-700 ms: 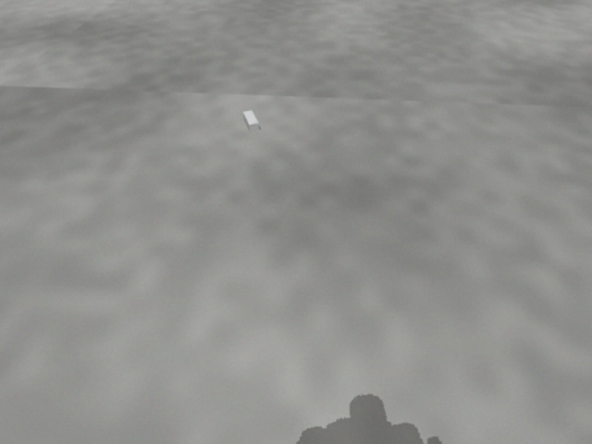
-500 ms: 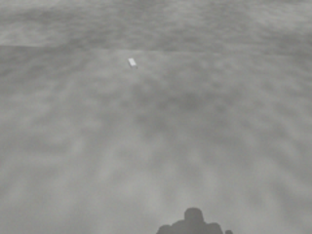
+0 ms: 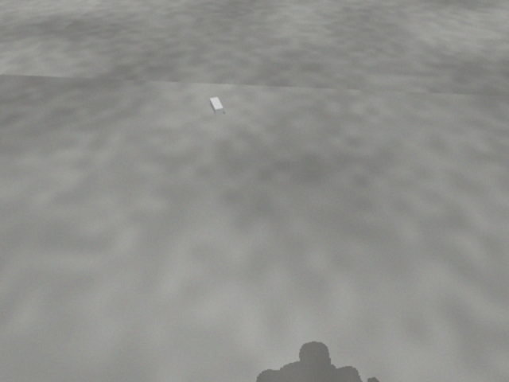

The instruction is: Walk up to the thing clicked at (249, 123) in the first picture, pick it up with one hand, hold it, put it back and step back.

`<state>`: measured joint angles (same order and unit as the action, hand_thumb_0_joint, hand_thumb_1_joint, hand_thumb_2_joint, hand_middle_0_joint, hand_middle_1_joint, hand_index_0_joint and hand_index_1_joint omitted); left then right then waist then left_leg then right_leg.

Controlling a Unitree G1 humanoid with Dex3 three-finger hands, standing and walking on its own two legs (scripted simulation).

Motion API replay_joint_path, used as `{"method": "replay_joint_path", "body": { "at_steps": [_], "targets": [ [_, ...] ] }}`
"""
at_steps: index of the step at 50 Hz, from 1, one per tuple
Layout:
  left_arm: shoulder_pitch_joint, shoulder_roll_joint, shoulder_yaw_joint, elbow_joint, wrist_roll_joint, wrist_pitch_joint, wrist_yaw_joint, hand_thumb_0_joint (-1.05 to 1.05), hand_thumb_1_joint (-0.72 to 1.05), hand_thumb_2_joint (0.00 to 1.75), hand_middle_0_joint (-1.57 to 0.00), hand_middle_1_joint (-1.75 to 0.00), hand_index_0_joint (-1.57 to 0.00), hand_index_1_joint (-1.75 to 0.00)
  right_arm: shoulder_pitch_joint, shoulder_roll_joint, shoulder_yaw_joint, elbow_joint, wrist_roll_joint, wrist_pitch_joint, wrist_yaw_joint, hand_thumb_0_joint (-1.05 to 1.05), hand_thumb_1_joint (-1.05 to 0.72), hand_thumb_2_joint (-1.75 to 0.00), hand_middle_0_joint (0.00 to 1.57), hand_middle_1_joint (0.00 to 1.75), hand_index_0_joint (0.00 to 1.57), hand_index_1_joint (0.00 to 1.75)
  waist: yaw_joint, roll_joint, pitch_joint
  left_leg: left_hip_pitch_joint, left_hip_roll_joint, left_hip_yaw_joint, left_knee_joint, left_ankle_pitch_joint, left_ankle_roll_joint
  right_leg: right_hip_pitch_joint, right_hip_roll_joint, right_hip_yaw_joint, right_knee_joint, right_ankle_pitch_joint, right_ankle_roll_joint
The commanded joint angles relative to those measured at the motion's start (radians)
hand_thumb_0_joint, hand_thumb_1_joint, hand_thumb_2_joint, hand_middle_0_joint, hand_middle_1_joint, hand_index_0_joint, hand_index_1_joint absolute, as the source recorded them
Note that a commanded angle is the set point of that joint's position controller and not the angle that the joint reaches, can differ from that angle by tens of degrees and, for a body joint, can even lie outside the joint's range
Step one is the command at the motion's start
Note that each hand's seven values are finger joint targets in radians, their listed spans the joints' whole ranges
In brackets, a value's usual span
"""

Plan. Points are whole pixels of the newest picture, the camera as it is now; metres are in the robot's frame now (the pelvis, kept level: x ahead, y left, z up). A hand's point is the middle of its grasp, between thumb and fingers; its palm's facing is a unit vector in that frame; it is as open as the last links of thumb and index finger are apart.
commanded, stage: stand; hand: left
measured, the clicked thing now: (216, 106) +2.10 +0.22 -0.76
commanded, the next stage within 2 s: walk up in 0.42 s
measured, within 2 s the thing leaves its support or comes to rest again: neither
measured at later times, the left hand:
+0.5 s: hand out of the picture +0.07 +0.26 -0.15, palm faces -0.10 -0.93 -0.35, open 7.4 cm
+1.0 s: hand (109, 337) +0.26 +0.28 -0.13, palm faces -0.33 -0.80 -0.50, open 7.4 cm
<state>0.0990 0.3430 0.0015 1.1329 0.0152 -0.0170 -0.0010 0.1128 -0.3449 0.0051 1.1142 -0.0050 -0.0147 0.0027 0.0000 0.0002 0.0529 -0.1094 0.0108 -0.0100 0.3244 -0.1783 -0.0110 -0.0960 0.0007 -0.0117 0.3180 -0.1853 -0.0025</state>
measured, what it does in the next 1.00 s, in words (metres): walks ahead, turning right: right foot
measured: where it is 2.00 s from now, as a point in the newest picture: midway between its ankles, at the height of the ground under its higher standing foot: (249, 271)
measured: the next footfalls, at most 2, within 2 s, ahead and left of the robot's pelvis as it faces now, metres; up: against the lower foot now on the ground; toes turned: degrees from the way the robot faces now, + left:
right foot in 0.68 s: +0.07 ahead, -0.18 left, +0.00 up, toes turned -22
left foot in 1.10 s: +0.48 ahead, +0.09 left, +0.00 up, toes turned -23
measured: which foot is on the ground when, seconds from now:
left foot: down 0.00-0.66, up 0.68-1.00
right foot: down 0.00-0.48, up 0.50-0.66, down 0.68-1.00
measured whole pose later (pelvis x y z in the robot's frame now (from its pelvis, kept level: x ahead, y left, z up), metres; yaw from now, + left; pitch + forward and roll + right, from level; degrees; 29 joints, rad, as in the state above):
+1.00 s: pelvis +0.19 -0.01 -0.02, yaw -22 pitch +0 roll -2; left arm 0.46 0.42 0.03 0.96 0.01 -0.12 0.01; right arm 0.05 -0.51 -0.09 0.75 -0.05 0.04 0.20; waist 0.05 0.12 0.01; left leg -0.67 0.12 -0.08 0.85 -0.15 -0.05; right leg -0.06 -0.09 0.03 0.42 -0.36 0.04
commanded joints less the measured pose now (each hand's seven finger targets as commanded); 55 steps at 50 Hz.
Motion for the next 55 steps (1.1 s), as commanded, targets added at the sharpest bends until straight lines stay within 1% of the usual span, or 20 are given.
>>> {"method": "replay_joint_path", "body": {
  "at_steps": [1, 20, 21, 22, 24, 25, 28, 30, 32, 33, 34, 35, 36, 39, 42, 49, 52, 53, 54, 55],
  "targets": [
    [-0.033, 0.213, 0.04, -0.062, -0.005, -0.018, 0.011, 0.0, 0.9, 0.9, -0.2, -0.3, -0.2, -0.3, -0.04, -0.21, -0.038, -0.059, -0.004, -0.018, -0.015, 0.0, -0.9, -0.9, 0.2, 0.3, 0.2, 0.3, 0.004, 0.001, -0.082, 0.013, 0.119, -0.09, -0.039, 0.143, 0.04, 0.011, -0.134, 0.098, -0.048, 0.145, -0.023],
    [-0.023, 0.213, 0.037, -0.062, -0.004, -0.014, 0.01, 0.0, 0.9, 0.9, -0.2, -0.3, -0.2, -0.3, -0.03, -0.21, -0.037, -0.053, -0.004, -0.019, -0.014, 0.0, -0.9, -0.9, 0.2, 0.3, 0.2, 0.3, 0.002, 0.0, -0.077, 0.0, 0.115, -0.098, -0.056, 0.124, 0.037, 0.007, -0.132, 0.09, -0.049, 0.111, -0.021],
    [0.091, 0.379, 0.094, -0.131, -0.003, -0.022, -0.016, 0.0, 0.9, 0.9, -0.2, -0.3, -0.2, -0.3, -0.073, -0.388, -0.15, -0.198, -0.047, -0.041, 0.045, 0.0, -0.9, -0.9, 0.2, 0.3, 0.2, 0.3, -0.019, 0.13, -0.091, 0.126, 0.098, -0.029, 0.116, -0.427, 0.091, -0.276, -0.136, 0.23, 0.048, -0.349, -0.081],
    [0.034, 0.35, 0.083, -0.149, -0.005, -0.025, -0.023, 0.0, 0.9, 0.9, -0.2, -0.3, -0.2, -0.3, -0.037, -0.366, -0.148, -0.196, -0.054, -0.04, 0.065, 0.0, -0.9, -0.9, 0.2, 0.3, 0.2, 0.3, -0.058, 0.134, -0.039, 0.172, 0.137, -0.077, 0.076, -0.58, 0.13, -0.5, -0.133, 0.205, 0.064, -0.416, -0.058],
    [-0.182, 0.288, 0.083, -0.236, -0.009, -0.032, -0.029, 0.0, 0.9, 0.9, -0.2, -0.3, -0.2, -0.3, 0.046, -0.359, -0.165, -0.204, -0.038, -0.038, 0.078, 0.0, -0.9, -0.9, 0.2, 0.3, 0.2, 0.3, -0.164, 0.289, -0.017, 0.226, 0.393, -0.325, -0.176, -0.598, 0.246, -0.744, -0.058, -0.019, 0.514, -0.266, -0.031],
    [-0.142, 0.296, 0.079, -0.246, -0.008, -0.038, -0.026, 0.0, 0.9, 0.9, -0.2, -0.3, -0.2, -0.3, -0.011, -0.362, -0.171, -0.243, -0.036, -0.042, 0.081, 0.0, -0.9, -0.9, 0.2, 0.3, 0.2, 0.3, -0.119, 0.215, -0.034, 0.184, 0.452, -0.332, -0.184, -0.493, 0.264, -0.711, -0.13, -0.014, 0.579, -0.282, -0.033],
    [0.079, 0.33, 0.093, -0.197, -0.024, -0.029, -0.059, 0.0, 0.9, 0.9, -0.2, -0.3, -0.2, -0.3, -0.146, -0.362, -0.174, -0.317, -0.045, -0.047, 0.089, 0.0, -0.9, -0.9, 0.2, 0.3, 0.2, 0.3, 0.021, 0.136, -0.113, 0.022, 0.388, -0.144, -0.164, -0.499, 0.217, -0.435, -0.199, -0.003, 0.553, -0.25, -0.028],
    [0.185, 0.342, 0.108, -0.163, -0.028, -0.031, -0.067, 0.0, 0.9, 0.9, -0.2, -0.3, -0.2, -0.3, -0.24, -0.375, -0.176, -0.355, -0.056, -0.037, 0.107, 0.0, -0.9, -0.9, 0.2, 0.3, 0.2, 0.3, 0.071, 0.16, -0.092, -0.18, 0.29, 0.036, -0.071, -0.487, 0.158, -0.18, -0.181, -0.088, 0.455, -0.178, -0.018],
    [0.431, 0.352, 0.131, -0.083, -0.024, -0.042, -0.052, 0.0, 0.9, 0.9, -0.2, -0.3, -0.2, -0.3, -0.276, -0.332, -0.166, -0.385, -0.076, -0.016, 0.118, 0.0, -0.9, -0.9, 0.2, 0.3, 0.2, 0.3, 0.169, -0.075, -0.118, -0.375, 0.144, 0.206, 0.284, -0.569, 0.109, 0.118, -0.109, -0.169, 0.277, -0.076, -0.011],
    [0.552, 0.396, 0.146, -0.046, -0.011, -0.052, -0.032, 0.0, 0.9, 0.9, -0.2, -0.3, -0.2, -0.3, -0.295, -0.261, -0.141, -0.411, -0.078, -0.008, 0.12, 0.0, -0.9, -0.9, 0.2, 0.3, 0.2, 0.3, 0.221, -0.296, -0.072, -0.621, 0.027, 0.241, 0.599, -0.563, 0.067, 0.25, -0.103, -0.049, 0.236, -0.213, -0.063],
    [0.604, 0.41, 0.153, -0.071, 0.006, -0.053, -0.007, 0.0, 0.9, 0.9, -0.2, -0.3, -0.2, -0.3, -0.324, -0.186, -0.104, -0.454, -0.068, -0.008, 0.13, 0.0, -0.9, -0.9, 0.2, 0.3, 0.2, 0.3, 0.249, -0.427, 0.005, -0.88, -0.035, 0.152, 0.875, -0.555, 0.02, 0.246, -0.244, 0.276, 0.1, -0.522, -0.138],
    [0.479, 0.39, 0.129, -0.149, 0.0, -0.065, 0.008, 0.0, 0.9, 0.9, -0.2, -0.3, -0.2, -0.3, -0.33, -0.196, -0.102, -0.493, -0.047, -0.011, 0.141, 0.0, -0.9, -0.9, 0.2, 0.3, 0.2, 0.3, 0.162, -0.283, 0.023, -0.926, 0.005, -0.061, 0.933, -0.434, -0.013, 0.139, -0.404, 0.715, -0.161, -0.749, -0.217],
    [0.32, 0.458, 0.127, -0.224, -0.01, -0.081, 0.022, 0.0, 0.9, 0.9, -0.2, -0.3, -0.2, -0.3, -0.333, -0.267, -0.121, -0.502, -0.048, -0.017, 0.145, 0.0, -0.9, -0.9, 0.2, 0.3, 0.2, 0.3, 0.088, -0.159, 0.033, -0.908, 0.079, -0.151, 0.924, -0.359, -0.014, 0.07, -0.497, 0.9, -0.295, -0.894, -0.294],
    [0.18, 0.492, 0.141, -0.275, -0.017, -0.103, 0.047, 0.0, 0.9, 0.9, -0.2, -0.3, -0.2, -0.3, -0.223, -0.36, -0.141, -0.442, -0.047, -0.007, 0.145, 0.0, -0.9, -0.9, 0.2, 0.3, 0.2, 0.3, -0.001, -0.067, -0.023, -0.75, 0.151, -0.156, 0.811, -0.19, -0.015, 0.036, -0.414, 0.576, -0.178, -0.603, -0.214],
    [0.193, 0.462, 0.13, -0.27, -0.02, -0.124, 0.044, 0.0, 0.9, 0.9, -0.2, -0.3, -0.2, -0.3, -0.162, -0.352, -0.152, -0.431, -0.047, 0.016, 0.17, 0.0, -0.9, -0.9, 0.2, 0.3, 0.2, 0.3, -0.011, -0.096, 0.021, -0.588, 0.121, -0.088, 0.713, -0.042, -0.016, -0.154, -0.287, 0.327, -0.17, -0.46, -0.158],
    [0.272, 0.473, 0.142, -0.276, -0.008, -0.133, 0.042, 0.0, 0.9, 0.9, -0.2, -0.3, -0.2, -0.3, -0.241, -0.313, -0.147, -0.491, -0.04, 0.019, 0.189, 0.0, -0.9, -0.9, 0.2, 0.3, 0.2, 0.3, 0.025, -0.082, 0.035, -0.464, 0.102, -0.03, 0.432, 0.029, -0.036, -0.149, -0.213, 0.128, -0.096, -0.168, -0.148],
    [0.171, 0.483, 0.14, -0.307, 0.002, -0.121, 0.051, 0.0, 0.9, 0.9, -0.2, -0.3, -0.2, -0.3, -0.101, -0.322, -0.171, -0.465, -0.035, 0.017, 0.18, 0.0, -0.9, -0.9, 0.2, 0.3, 0.2, 0.3, -0.073, -0.133, -0.053, -0.219, 0.093, 0.0, 0.377, -0.031, -0.006, -0.179, -0.271, 0.123, 0.058, 0.058, -0.139],
    [0.143, 0.466, 0.133, -0.318, -0.001, -0.115, 0.052, 0.0, 0.9, 0.9, -0.2, -0.3, -0.2, -0.3, 0.032, -0.337, -0.187, -0.428, -0.035, 0.014, 0.17, 0.0, -0.9, -0.9, 0.2, 0.3, 0.2, 0.3, -0.146, -0.075, -0.11, -0.024, 0.058, 0.028, 0.299, -0.022, 0.005, -0.245, -0.24, 0.067, 0.243, 0.155, -0.115],
    [0.175, 0.394, 0.108, -0.327, 0.004, -0.107, 0.054, 0.0, 0.9, 0.9, -0.2, -0.3, -0.2, -0.3, 0.238, -0.395, -0.221, -0.363, -0.046, 0.005, 0.148, 0.0, -0.9, -0.9, 0.2, 0.3, 0.2, 0.3, -0.232, 0.127, -0.21, 0.262, 0.023, -0.025, 0.252, -0.148, 0.034, -0.406, -0.156, 0.018, 0.654, 0.138, -0.069],
    [0.223, 0.257, 0.061, -0.342, 0.002, -0.104, 0.057, 0.0, 0.9, 0.9, -0.2, -0.3, -0.2, -0.3, 0.352, -0.475, -0.241, -0.354, -0.054, -0.007, 0.118, 0.0, -0.9, -0.9, 0.2, 0.3, 0.2, 0.3, -0.262, 0.451, -0.254, 0.388, 0.257, -0.341, 0.106, -0.394, 0.046, -0.653, -0.027, 0.01, 0.983, -0.422, -0.053]
  ]
}}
